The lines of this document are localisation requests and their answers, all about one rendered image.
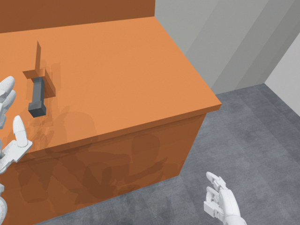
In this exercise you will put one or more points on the robot right hand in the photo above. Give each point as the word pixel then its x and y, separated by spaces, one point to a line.
pixel 224 203

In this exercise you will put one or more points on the counter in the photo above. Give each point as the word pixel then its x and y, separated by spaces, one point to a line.
pixel 123 103

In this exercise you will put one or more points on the tap lever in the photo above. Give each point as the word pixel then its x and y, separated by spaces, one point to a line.
pixel 37 107

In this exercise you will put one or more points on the robot left hand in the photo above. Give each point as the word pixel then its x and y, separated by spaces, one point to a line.
pixel 16 149

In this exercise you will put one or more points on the robot right forearm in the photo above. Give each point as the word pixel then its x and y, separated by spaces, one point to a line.
pixel 234 220

